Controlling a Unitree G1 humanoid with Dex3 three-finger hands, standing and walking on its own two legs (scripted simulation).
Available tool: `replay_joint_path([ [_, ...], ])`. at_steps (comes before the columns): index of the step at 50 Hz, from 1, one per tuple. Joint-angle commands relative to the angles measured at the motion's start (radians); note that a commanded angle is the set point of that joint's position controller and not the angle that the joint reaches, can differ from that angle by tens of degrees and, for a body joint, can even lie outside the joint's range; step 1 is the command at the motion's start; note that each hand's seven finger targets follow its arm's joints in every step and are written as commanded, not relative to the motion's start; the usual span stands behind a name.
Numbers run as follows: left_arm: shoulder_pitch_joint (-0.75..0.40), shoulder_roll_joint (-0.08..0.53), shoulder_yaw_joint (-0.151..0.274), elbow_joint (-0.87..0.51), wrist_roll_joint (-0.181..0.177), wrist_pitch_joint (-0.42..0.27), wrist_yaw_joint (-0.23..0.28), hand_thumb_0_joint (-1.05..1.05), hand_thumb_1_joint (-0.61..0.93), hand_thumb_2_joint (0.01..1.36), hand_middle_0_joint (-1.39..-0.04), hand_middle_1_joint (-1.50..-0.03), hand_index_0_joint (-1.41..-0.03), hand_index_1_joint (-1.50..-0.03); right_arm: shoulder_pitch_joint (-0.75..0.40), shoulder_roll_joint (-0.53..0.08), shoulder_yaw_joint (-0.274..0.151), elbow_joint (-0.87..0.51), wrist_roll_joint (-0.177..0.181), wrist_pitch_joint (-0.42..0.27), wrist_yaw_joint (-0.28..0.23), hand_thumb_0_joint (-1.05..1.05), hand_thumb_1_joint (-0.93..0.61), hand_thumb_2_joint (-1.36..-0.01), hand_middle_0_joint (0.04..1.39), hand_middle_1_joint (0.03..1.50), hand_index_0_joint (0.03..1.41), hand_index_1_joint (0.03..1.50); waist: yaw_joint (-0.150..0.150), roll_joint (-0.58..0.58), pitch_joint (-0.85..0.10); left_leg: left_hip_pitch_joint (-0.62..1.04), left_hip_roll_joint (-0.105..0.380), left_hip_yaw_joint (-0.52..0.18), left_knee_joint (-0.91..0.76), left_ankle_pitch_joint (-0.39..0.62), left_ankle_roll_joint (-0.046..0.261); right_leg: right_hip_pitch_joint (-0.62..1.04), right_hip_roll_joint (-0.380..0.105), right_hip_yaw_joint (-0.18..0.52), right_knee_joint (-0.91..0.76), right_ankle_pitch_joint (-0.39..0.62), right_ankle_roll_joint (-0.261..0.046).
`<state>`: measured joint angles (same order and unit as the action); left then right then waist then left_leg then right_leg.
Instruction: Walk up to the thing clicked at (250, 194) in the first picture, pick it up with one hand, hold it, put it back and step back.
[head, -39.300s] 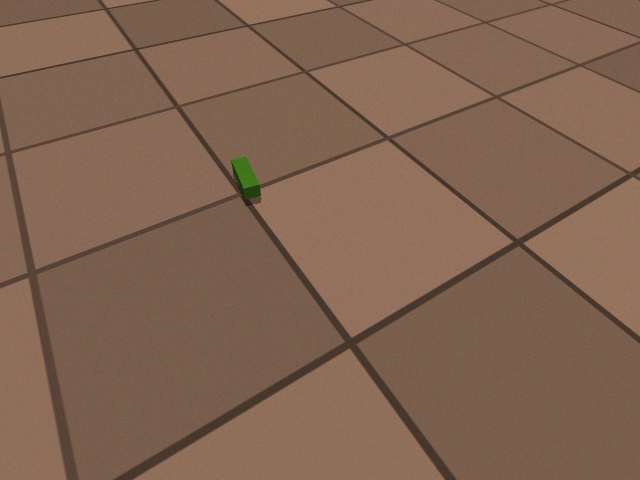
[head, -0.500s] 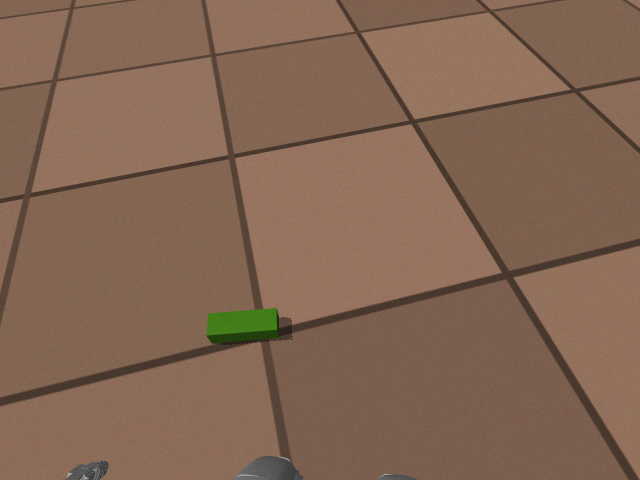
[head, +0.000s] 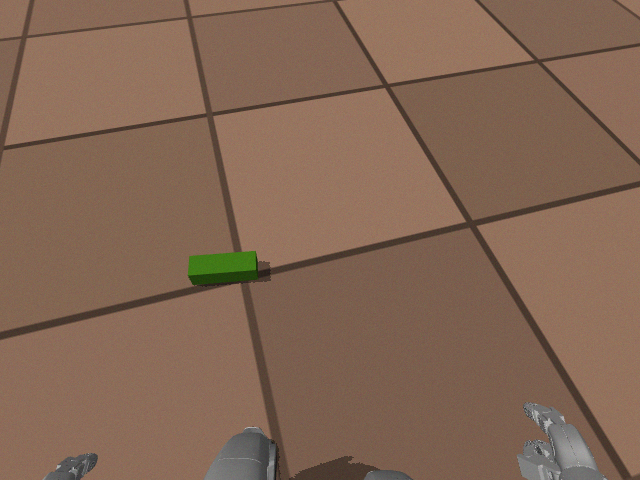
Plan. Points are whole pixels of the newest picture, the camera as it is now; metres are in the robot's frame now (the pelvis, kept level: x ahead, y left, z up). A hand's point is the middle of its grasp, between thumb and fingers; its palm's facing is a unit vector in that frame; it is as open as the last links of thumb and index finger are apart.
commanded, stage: step back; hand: left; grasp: from above
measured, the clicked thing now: (224, 267) +0.75 +0.34 -0.71
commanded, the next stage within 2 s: stand in 1.68 s
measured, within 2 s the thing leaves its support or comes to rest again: neither
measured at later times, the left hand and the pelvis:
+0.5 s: hand out of the picture -0.07 +0.26 -0.14, palm faces +0.10 -0.93 -0.35, open 7.4 cm; pelvis -0.17 -0.01 +0.01, yaw +7 degrees
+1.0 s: hand out of the picture -0.24 +0.24 -0.13, palm faces +0.08 -0.92 -0.39, open 7.4 cm; pelvis -0.27 -0.03 +0.01, yaw +5 degrees
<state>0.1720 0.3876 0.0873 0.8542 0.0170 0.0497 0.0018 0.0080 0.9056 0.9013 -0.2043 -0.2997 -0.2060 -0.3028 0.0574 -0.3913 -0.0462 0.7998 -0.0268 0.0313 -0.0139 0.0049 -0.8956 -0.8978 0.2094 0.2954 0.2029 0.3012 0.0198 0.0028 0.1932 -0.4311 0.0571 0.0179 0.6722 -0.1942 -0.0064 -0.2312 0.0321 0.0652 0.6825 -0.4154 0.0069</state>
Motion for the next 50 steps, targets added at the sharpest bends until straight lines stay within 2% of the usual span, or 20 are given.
replay_joint_path([
  [1,0.118,0.289,0.085,-0.058,0.031,-0.037,0.007,0.0,0.9,0.9,-0.2,-0.3,-0.2,-0.3,0.023,-0.169,-0.052,-0.077,0.018,0.005,-0.009,0.0,-0.9,-0.9,0.2,0.3,0.2,0.3,0.011,-0.171,-0.225,-0.149,-0.093,-0.093,0.147,-0.278,0.03,0.088,-0.264,0.372,-0.339,0.077,-0.14],
  [2,0.021,0.392,0.101,-0.103,0.035,-0.031,0.008,0.0,0.9,0.9,-0.2,-0.3,-0.2,-0.3,-0.001,-0.188,-0.065,-0.076,0.013,0.009,-0.027,0.0,-0.9,-0.9,0.2,0.3,0.2,0.3,0.054,-0.308,-0.173,-0.067,-0.144,-0.134,0.397,-0.432,-0.003,-0.186,-0.45,0.541,-0.418,0.069,-0.306],
  [3,-0.063,0.371,0.096,-0.129,0.027,-0.034,0.015,0.0,0.9,0.9,-0.2,-0.3,-0.2,-0.3,0.025,-0.229,-0.081,-0.056,0.015,0.011,-0.029,0.0,-0.9,-0.9,0.2,0.3,0.2,0.3,0.016,-0.281,-0.108,-0.004,-0.1,-0.203,0.512,-0.396,-0.001,-0.332,-0.466,0.555,-0.453,0.017,-0.31],
  [6,-0.134,0.216,0.061,-0.137,0.026,-0.037,0.023,0.0,0.9,0.9,-0.2,-0.3,-0.2,-0.3,0.113,-0.189,-0.058,0.004,0.028,0.004,-0.015,0.0,-0.9,-0.9,0.2,0.3,0.2,0.3,-0.051,-0.117,-0.132,-0.059,-0.199,-0.198,0.532,-0.247,0.008,-0.134,-0.22,0.144,-0.281,0.357,-0.161],
  [12,-0.006,0.208,0.064,-0.137,0.031,-0.022,0.037,0.0,0.9,0.9,-0.2,-0.3,-0.2,-0.3,0.119,-0.157,-0.035,-0.009,0.013,-0.019,-0.028,0.0,-0.9,-0.9,0.2,0.3,0.2,0.3,0.036,-0.213,-0.22,-0.097,-0.125,-0.107,0.225,-0.346,-0.029,0.195,-0.269,0.147,-0.187,0.544,-0.212],
  [17,-0.047,0.227,0.046,-0.152,0.008,0.007,0.028,0.0,0.9,0.9,-0.2,-0.3,-0.2,-0.3,0.252,-0.171,-0.057,0.056,0.0,-0.02,-0.02,0.0,-0.9,-0.9,0.2,0.3,0.2,0.3,-0.018,-0.172,-0.274,0.211,-0.102,-0.005,-0.251,-0.056,0.016,0.06,-0.245,0.11,-0.063,0.473,-0.145],
  [18,-0.045,0.201,0.034,-0.16,0.003,0.012,0.023,0.0,0.9,0.9,-0.2,-0.3,-0.2,-0.3,0.255,-0.199,-0.069,0.058,-0.009,-0.018,-0.021,0.0,-0.9,-0.9,0.2,0.3,0.2,0.3,-0.026,-0.106,-0.269,0.257,-0.04,-0.112,-0.288,-0.017,0.042,-0.041,-0.207,0.103,-0.032,0.339,-0.1],
  [19,-0.03,0.162,0.025,-0.167,-0.003,0.013,0.02,0.0,0.9,0.9,-0.2,-0.3,-0.2,-0.3,0.224,-0.289,-0.089,0.045,-0.026,-0.015,-0.02,0.0,-0.9,-0.9,0.2,0.3,0.2,0.3,-0.012,0.123,-0.262,0.327,0.173,-0.395,-0.317,0.11,0.123,-0.247,-0.074,0.007,0.148,0.063,-0.044],
  [20,-0.111,0.195,0.041,-0.178,-0.006,0.011,0.035,0.0,0.9,0.9,-0.2,-0.3,-0.2,-0.3,0.161,-0.379,-0.095,0.012,-0.022,-0.01,-0.006,0.0,-0.9,-0.9,0.2,0.3,0.2,0.3,-0.053,0.246,-0.223,0.118,0.318,-0.533,-0.369,0.118,0.268,-0.222,0.025,-0.012,0.341,-0.235,-0.018],
  [21,-0.126,0.219,0.052,-0.163,0.006,0.012,0.04,0.0,0.9,0.9,-0.2,-0.3,-0.2,-0.3,0.102,-0.373,-0.098,-0.004,-0.021,-0.019,-0.012,0.0,-0.9,-0.9,0.2,0.3,0.2,0.3,-0.053,0.239,-0.17,-0.018,0.37,-0.605,-0.408,0.078,0.325,-0.162,0.012,0.085,0.512,-0.229,-0.018],
  [25,0.011,0.2,0.051,-0.086,-0.011,0.016,0.023,0.0,0.9,0.9,-0.2,-0.3,-0.2,-0.3,0.005,-0.227,-0.055,-0.027,-0.024,-0.026,-0.021,0.0,-0.9,-0.9,0.2,0.3,0.2,0.3,0.04,0.091,-0.153,0.097,0.165,-0.243,-0.288,0.239,0.204,-0.239,0.073,0.116,0.642,-0.066,-0.023],
  [31,0.014,0.169,0.025,-0.075,0.007,-0.032,0.01,0.0,0.9,0.9,-0.2,-0.3,-0.2,-0.3,0.117,-0.231,-0.071,0.004,-0.011,-0.025,-0.007,0.0,-0.9,-0.9,0.2,0.3,0.2,0.3,-0.056,0.187,-0.261,0.395,0.163,-0.254,-0.277,-0.154,0.223,-0.221,-0.003,0.016,0.128,-0.108,0.025],
  [35,0.147,0.169,0.032,0.045,0.014,-0.068,0.011,0.0,0.9,0.9,-0.2,-0.3,-0.2,-0.3,0.068,-0.25,-0.074,0.007,-0.018,0.006,0.006,0.0,-0.9,-0.9,0.2,0.3,0.2,0.3,0.004,0.171,-0.257,0.202,0.125,-0.17,-0.166,-0.214,0.167,0.088,0.004,-0.056,-0.387,0.046,-0.033],
  [36,0.142,0.214,0.05,0.062,0.028,-0.075,0.014,0.0,0.9,0.9,-0.2,-0.3,-0.2,-0.3,0.085,-0.202,-0.061,0.009,-0.015,0.006,0.008,0.0,-0.9,-0.9,0.2,0.3,0.2,0.3,-0.002,0.075,-0.241,0.073,0.074,-0.129,-0.056,-0.222,0.119,0.177,-0.032,0.058,-0.38,0.059,-0.059],
  [37,0.132,0.257,0.058,0.046,0.04,-0.079,0.015,0.0,0.9,0.9,-0.2,-0.3,-0.2,-0.3,0.084,-0.139,-0.04,-0.01,-0.006,-0.001,0.011,0.0,-0.9,-0.9,0.2,0.3,0.2,0.3,-0.001,-0.116,-0.201,-0.126,-0.021,-0.059,0.09,-0.298,0.046,0.182,-0.196,0.339,-0.405,-0.093,-0.108],
  [38,0.038,0.344,0.075,0.005,0.041,-0.074,0.016,0.0,0.9,0.9,-0.2,-0.3,-0.2,-0.3,0.02,-0.161,-0.049,-0.02,-0.007,-0.004,0.001,0.0,-0.9,-0.9,0.2,0.3,0.2,0.3,0.038,-0.171,-0.121,-0.086,-0.048,-0.126,0.145,-0.348,0.001,-0.127,-0.374,0.502,-0.47,-0.413,-0.217],
  [39,-0.07,0.366,0.07,-0.018,0.043,-0.073,0.016,0.0,0.9,0.9,-0.2,-0.3,-0.2,-0.3,0.018,-0.217,-0.075,0.012,-0.004,-0.008,0.001,0.0,-0.9,-0.9,0.2,0.3,0.2,0.3,0.007,-0.204,-0.027,0.081,-0.016,-0.182,0.263,-0.305,-0.005,-0.389,-0.428,0.56,-0.508,-0.53,-0.258],
  [42,-0.103,0.225,0.04,-0.016,0.033,-0.09,0.016,0.0,0.9,0.9,-0.2,-0.3,-0.2,-0.3,0.063,-0.176,-0.058,0.055,0.015,-0.025,0.018,0.0,-0.9,-0.9,0.2,0.3,0.2,0.3,-0.031,-0.12,-0.022,0.006,-0.093,-0.123,0.208,-0.186,-0.001,-0.151,-0.226,0.206,-0.415,-0.076,-0.163],
  [46,0.036,0.258,0.054,0.022,0.033,-0.091,0.004,0.0,0.9,0.9,-0.2,-0.3,-0.2,-0.3,0.044,-0.163,-0.041,0.055,0.003,-0.049,0.02,0.0,-0.9,-0.9,0.2,0.3,0.2,0.3,0.045,-0.201,-0.085,-0.024,-0.077,-0.066,0.016,-0.264,-0.014,0.059,-0.231,0.193,-0.362,-0.025,-0.154],
  [50,0.0,0.235,0.038,0.006,0.022,-0.064,-0.006,0.0,0.9,0.9,-0.2,-0.3,-0.2,-0.3,0.156,-0.162,-0.063,0.116,-0.003,-0.079,0.014,0.0,-0.9,-0.9,0.2,0.3,0.2,0.3,-0.013,-0.162,-0.15,0.245,-0.105,0.002,-0.317,-0.124,0.009,0.015,-0.213,0.095,-0.19,0.145,-0.138],
])
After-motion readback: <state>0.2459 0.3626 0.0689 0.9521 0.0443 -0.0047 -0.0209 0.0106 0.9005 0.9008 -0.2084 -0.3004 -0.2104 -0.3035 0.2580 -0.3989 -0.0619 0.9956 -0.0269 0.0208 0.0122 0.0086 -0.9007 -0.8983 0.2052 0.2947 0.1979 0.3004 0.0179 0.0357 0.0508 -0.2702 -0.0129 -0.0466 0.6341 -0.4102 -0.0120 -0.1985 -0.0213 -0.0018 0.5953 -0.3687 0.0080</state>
